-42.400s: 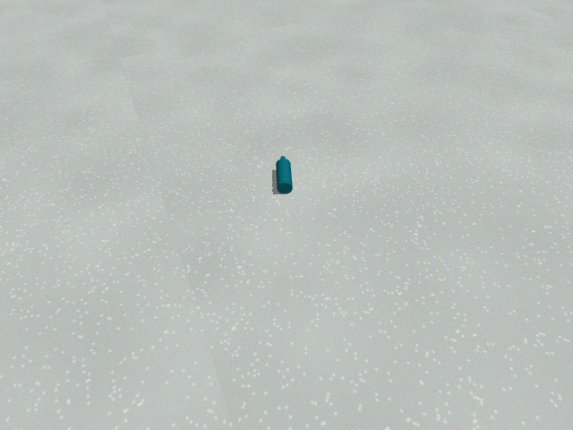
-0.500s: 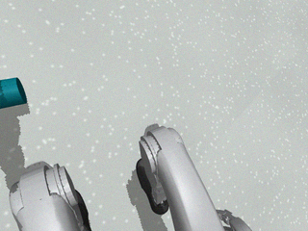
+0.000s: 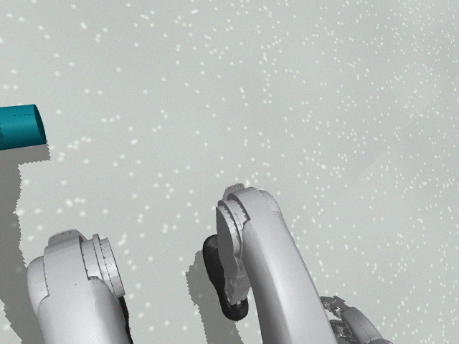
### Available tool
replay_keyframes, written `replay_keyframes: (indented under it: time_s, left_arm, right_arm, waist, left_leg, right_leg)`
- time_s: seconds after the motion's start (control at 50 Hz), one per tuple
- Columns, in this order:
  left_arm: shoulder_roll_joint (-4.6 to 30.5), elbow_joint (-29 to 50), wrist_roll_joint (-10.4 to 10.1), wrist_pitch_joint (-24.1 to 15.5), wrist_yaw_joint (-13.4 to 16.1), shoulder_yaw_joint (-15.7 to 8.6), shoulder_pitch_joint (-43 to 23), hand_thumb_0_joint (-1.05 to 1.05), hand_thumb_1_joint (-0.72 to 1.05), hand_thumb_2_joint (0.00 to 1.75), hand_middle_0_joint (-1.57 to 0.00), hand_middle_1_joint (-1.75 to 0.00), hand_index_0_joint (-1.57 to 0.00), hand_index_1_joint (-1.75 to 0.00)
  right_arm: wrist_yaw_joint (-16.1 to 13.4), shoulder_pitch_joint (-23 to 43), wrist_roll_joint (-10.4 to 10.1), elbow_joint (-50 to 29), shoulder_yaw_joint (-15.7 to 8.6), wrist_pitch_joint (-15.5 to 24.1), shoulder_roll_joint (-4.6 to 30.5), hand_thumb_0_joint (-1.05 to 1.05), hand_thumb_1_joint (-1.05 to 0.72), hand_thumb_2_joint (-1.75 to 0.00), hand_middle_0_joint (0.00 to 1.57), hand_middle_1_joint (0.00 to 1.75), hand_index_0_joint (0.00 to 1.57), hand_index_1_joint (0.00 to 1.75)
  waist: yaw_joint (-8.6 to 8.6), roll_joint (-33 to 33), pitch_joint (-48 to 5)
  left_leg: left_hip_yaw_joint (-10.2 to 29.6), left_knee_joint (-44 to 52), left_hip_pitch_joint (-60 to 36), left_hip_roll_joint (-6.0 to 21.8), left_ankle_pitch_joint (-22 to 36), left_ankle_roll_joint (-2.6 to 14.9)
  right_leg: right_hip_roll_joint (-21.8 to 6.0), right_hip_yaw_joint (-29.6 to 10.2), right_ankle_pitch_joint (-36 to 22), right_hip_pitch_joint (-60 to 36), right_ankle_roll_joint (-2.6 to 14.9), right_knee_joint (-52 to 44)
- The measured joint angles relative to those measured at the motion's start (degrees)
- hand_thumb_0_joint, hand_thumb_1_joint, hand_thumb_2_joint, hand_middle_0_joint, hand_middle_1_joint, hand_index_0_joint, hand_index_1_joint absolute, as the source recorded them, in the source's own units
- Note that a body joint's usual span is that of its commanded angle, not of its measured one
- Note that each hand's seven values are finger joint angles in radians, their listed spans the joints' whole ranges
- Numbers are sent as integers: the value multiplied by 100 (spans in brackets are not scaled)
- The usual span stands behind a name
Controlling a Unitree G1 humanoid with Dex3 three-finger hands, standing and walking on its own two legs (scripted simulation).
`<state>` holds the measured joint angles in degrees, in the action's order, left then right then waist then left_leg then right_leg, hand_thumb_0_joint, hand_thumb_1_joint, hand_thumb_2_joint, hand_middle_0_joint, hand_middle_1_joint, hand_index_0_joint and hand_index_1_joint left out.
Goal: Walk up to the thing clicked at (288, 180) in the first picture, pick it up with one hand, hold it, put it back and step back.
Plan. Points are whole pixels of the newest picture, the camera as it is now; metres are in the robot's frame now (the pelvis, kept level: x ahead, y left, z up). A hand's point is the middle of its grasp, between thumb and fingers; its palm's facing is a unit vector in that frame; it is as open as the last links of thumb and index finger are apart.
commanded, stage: rest palm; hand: left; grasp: from above
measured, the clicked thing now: out of the picture +0.51 +0.35 -0.29
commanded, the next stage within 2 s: close in 1.34 s
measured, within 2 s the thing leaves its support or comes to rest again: neither
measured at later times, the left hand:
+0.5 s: hand out of the picture +0.50 +0.32 -0.23, palm faces -0.46 -0.05 -0.89, open 14.1 cm
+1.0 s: hand out of the picture +0.49 +0.32 -0.25, palm faces -0.47 -0.06 -0.88, open 14.0 cm
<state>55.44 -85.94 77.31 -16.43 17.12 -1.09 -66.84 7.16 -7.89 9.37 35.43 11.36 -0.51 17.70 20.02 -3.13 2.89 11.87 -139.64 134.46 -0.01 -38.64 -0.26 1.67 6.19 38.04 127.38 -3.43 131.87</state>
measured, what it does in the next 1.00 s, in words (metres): stands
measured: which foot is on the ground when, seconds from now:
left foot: down 0.00-1.00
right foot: down 0.00-1.00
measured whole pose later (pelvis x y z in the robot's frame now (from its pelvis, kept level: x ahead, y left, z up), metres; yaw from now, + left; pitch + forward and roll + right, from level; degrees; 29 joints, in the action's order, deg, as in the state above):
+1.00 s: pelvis +0.00 +0.00 -0.02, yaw -3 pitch +29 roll -14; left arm 63.1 -91.7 77.8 -16.9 25.9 -5.3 -63.5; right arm 8.2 -7.0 12.8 33.9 16.8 5.7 19.4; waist 22.3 -7.9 10.1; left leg 15.2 -144.4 134.7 0.7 -40.3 -0.7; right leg 3.4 8.5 37.6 127.5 -4.2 134.2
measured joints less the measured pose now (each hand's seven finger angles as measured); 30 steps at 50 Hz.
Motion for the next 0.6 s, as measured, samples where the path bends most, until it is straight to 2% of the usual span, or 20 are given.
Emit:
replay_keyframes:
  time_s: [0.14,0.36,0.6]
  left_arm:
    - [110,-391,19,59,257,-73,40,0,-54,103,-9,-104,-8,-104]
    - [432,-589,72,-12,650,-235,106,0,-55,104,-9,-101,-8,-102]
    - [654,-560,85,80,788,-394,167,0,-54,106,-9,-100,-7,-101]
  right_arm:
    - [14,-63,25,-98,215,75,-52,0,-92,-90,20,30,20,30]
    - [6,-219,146,2,444,317,-43,0,-91,-90,20,30,20,30]
    - [34,-141,253,-99,514,503,81,0,-91,-90,20,30,20,30]
  waist:
    - [145,-46,111]
    - [238,-218,408]
    - [299,-325,558]
  left_leg:
    - [4,-21,25,26,38,31]
    - [93,-219,115,45,19,17]
    - [245,-379,121,52,-111,-24]
  right_leg:
    - [33,2,-62,24,-9,-7]
    - [90,58,-98,115,-28,129]
    - [130,170,-35,107,-40,199]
